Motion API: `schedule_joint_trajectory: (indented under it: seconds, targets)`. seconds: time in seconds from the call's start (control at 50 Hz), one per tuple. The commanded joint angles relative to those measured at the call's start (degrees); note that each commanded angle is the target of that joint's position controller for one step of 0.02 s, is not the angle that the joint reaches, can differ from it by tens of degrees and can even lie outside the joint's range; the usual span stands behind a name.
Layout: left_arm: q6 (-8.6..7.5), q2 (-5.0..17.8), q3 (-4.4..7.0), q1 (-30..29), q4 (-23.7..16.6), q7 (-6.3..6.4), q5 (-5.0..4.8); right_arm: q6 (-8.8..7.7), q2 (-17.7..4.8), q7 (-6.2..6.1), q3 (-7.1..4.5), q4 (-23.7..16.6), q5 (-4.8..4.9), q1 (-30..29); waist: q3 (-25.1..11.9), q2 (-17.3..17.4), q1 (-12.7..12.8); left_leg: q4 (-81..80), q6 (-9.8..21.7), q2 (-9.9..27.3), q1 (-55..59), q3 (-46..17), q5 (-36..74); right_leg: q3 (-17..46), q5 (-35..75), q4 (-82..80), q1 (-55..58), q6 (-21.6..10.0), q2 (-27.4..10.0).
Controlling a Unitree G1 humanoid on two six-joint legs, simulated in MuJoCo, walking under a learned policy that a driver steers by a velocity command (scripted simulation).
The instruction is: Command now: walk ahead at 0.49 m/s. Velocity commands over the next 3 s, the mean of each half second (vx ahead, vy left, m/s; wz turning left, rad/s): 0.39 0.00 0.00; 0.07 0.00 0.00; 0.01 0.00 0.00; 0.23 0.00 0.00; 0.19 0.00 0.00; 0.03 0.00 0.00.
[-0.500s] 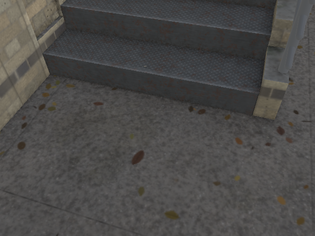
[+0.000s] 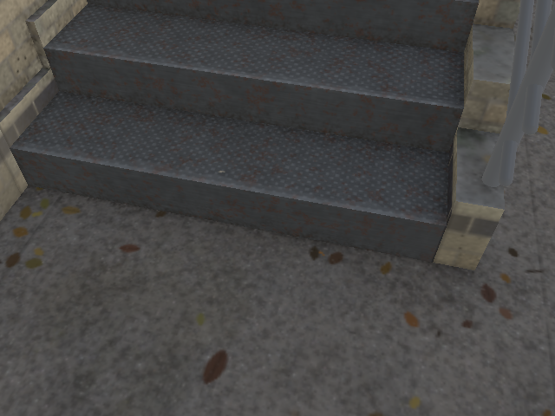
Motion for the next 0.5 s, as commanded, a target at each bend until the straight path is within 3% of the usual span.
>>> schedule_joint_trajectory:
  seconds: [0.02, 0.1, 0.2, 0.24, 0.26, 0.28, 0.3, 0.32, 0.34, 0.36, 0.38, 0.4, 0.42, 0.46, 0.5]
  targets:
    - [0.22, 2.66, 0.79, 1.97, -2.49, 0.42, 0.73, -1.04, -7.43, -1.12, -1.16, -3.05, 0.05, -2.21, 3.14, 4.37, 2.66, -11.75, 9.75, 15.94, -6.06, -11.83, 4.63, 0.04, 9.12, -7.92, -1.35, 1.54, -2.43]
    - [-0.44, 1.64, 0.38, -7.4, -5.01, -0.3, 0.22, -0.29, -9.02, -2.03, -1.43, -2.05, 0.96, 2.54, 3.11, 4.34, -0.71, -10.88, 7.23, 15.14, -0.82, -9.27, 5.4, -2.05, 17.72, -24.73, 0.21, 1.94, 0.09]
    - [-0.94, 2.36, 0.12, -14.67, -7.92, -2.05, -0.56, 0.91, -9.63, -2.2, -1.78, -0.11, 1.5, 6.88, 4.78, 5.11, -2.92, -6.95, 6.48, 18.66, 8.48, -10.26, 3.92, -2.46, 12.94, -33.52, -0.06, 0.99, 1.79]
    - [-1.45, 3.55, 0.46, -13.7, -8.38, -2.68, -0.58, 1.52, -10.29, -2.34, -2.12, 0.01, 1.53, 6.49, 4.08, 5.82, -1.56, -3.93, 5.59, 20.08, 11.14, -11.04, 6.68, -2.87, 8.28, -35.92, 2.86, -0.6, 2.68]
    - [-1.81, 5.26, 1.01, -10.89, -8.0, -2.63, -0.5, 1.91, -10.58, -2.58, -2.18, -0.15, 1.38, 4.91, 2.95, 7.01, 0.52, 0.26, 4.2, 19.07, 11.35, -10.24, 14.7, -3.79, 6.06, -37.87, 7.75, -1.52, 4.03]
    - [-2.1, 7.17, 2.15, -3.9, -5.91, -2.42, -0.05, 2.34, -9.88, -2.74, -1.87, -0.41, 1.06, 4.17, -1.34, 6.77, 3.98, 9.09, 2.53, 15.98, 10.91, -8.06, 26.49, -5.76, 7.18, -39.81, 17.18, -2.78, 6.47]
    - [-2.42, 11.03, 3.47, 5.98, -3.58, -2.03, 0.63, 2.37, -8.04, -2.84, -1.0, -1.43, 0.18, 4.18, -9.39, 4.76, 7.45, 22.62, 0.18, 12.32, 4.25, -5.42, 25.13, -2.03, 16.69, -37.49, 32.77, -5.46, 2.19]
    - [-1.89, 17.07, 4.83, 12.73, -2.56, -1.64, 2.05, 1.31, -2.17, -2.53, 0.95, -2.35, -0.34, 9.61, -18.06, -8.55, 6.93, 45.53, -4.84, 3.5, -19.76, -0.75, 4.04, 18.65, 27.01, -36.68, 57.1, -14.41, -12.66]
    - [-1.22, 13.82, 3.89, 14.72, -1.83, -1.68, 1.91, -0.15, -2.79, -2.17, 1.05, -1.0, 0.15, 11.44, -24.17, -13.59, 7.05, 56.48, -5.72, 0.1, -26.27, -8.57, -27.81, 32.94, 35.64, -43.12, 59.89, -18.51, -18.61]
    - [-0.99, 9.79, 2.54, 10.78, -2.56, -1.77, 1.38, -0.53, -8.63, -1.99, -0.58, -1.3, 1.76, 8.31, -18.28, -8.69, 6.25, 60.55, -4.98, 3.5, -28.19, -11.97, -26.43, 24.65, 38.41, -42.6, 53.08, -15.63, -16.08]
    - [-0.8, 7.63, 1.72, 4.78, -3.95, -1.74, 0.98, -0.32, -8.89, -2.15, -0.71, -2.36, 2.15, 4.3, -12.84, -4.93, 4.32, 58.47, -4.79, 6.75, -28.54, -9.45, -22.69, 15.62, 41.39, -42.95, 45.44, -13.37, -13.42]
    - [-0.51, 6.85, 1.26, 0.62, -4.63, -2.07, 1.12, 0.3, -8.31, -2.55, -0.88, -2.62, 0.86, 1.9, -8.65, -0.13, 2.78, 54.53, -5.41, 8.95, -26.57, -7.69, -19.55, 10.29, 41.61, -45.28, 37.86, -11.73, -10.08]
    - [-0.5, 5.75, 0.91, -1.88, -4.71, -2.23, 1.13, 1.39, -7.42, -2.99, -1.19, -2.63, 0.43, 2.11, -6.89, -0.42, 0.63, 50.42, -5.68, 10.69, -22.79, -7.28, -17.06, 6.77, 40.3, -47.48, 32.28, -10.36, -7.85]
    - [-0.59, 5.21, 0.58, -3.07, -3.6, -2.57, 2.2, 3.23, -3.56, -3.3, -0.56, -1.76, 0.15, 4.92, -6.52, -1.56, -1.66, 45.45, -6.71, 10.27, -14.93, -6.05, -12.93, 2.11, 44.2, -49.6, 24.73, -10.77, -5.5]
    - [-0.6, 6.24, 0.59, -4.04, -2.94, -2.12, 2.59, 3.79, -3.18, -3.85, -0.35, -2.82, -0.25, 3.02, -6.1, -2.65, -2.43, 37.61, -7.47, 9.78, -13.03, -5.69, -10.44, -0.26, 47.09, -50.07, 22.84, -11.63, -5.09]
Next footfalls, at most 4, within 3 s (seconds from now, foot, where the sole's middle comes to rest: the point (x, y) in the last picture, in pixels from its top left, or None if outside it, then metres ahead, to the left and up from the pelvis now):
0.30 right None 0.34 -0.17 -0.78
0.70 left None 0.39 0.06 -0.78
1.90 left None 0.43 0.10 -0.78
2.32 right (316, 349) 0.69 -0.09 -0.78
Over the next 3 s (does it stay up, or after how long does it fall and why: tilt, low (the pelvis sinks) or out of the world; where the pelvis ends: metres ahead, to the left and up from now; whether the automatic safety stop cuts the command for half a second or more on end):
stays up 0.61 0.03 -0.01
